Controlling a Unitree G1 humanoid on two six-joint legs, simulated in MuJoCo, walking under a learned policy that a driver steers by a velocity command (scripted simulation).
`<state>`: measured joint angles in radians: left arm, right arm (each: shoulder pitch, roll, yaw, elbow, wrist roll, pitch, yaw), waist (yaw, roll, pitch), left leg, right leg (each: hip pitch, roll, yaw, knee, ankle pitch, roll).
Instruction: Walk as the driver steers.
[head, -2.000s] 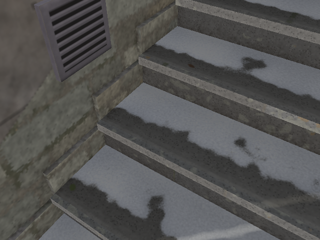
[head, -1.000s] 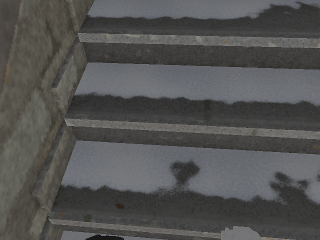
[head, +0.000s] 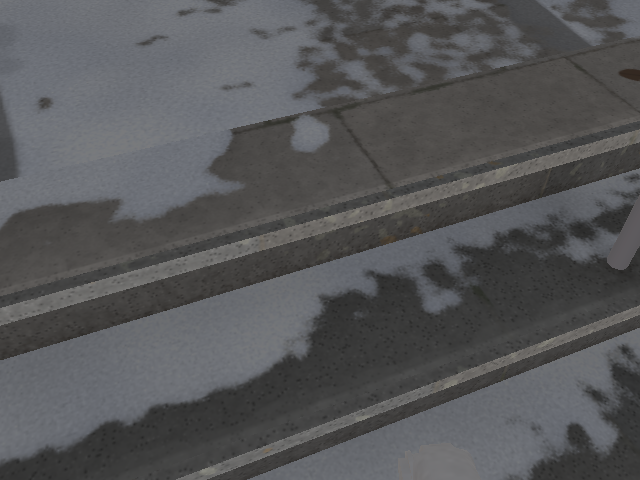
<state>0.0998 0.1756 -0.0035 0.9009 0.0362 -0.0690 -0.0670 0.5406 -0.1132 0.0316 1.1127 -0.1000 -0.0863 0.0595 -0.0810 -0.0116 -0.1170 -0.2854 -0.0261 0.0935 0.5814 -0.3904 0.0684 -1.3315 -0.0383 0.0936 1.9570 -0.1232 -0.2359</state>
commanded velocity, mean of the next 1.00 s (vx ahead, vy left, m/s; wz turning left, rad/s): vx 0.50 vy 0.00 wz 0.31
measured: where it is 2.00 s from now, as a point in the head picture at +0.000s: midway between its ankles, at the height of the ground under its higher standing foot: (174, 168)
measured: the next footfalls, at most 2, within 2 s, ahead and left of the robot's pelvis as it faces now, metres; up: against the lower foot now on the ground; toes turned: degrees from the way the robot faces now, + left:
right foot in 0.24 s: +0.37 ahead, -0.14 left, +0.16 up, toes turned -9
left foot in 0.80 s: +0.60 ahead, +0.15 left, +0.31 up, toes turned +17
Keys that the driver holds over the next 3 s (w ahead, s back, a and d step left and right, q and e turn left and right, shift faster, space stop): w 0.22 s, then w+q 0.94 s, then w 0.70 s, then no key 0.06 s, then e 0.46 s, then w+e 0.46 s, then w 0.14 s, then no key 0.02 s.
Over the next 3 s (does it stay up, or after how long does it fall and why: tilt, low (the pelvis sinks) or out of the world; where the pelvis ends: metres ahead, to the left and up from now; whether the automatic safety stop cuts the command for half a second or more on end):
stays up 1.34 0.32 0.47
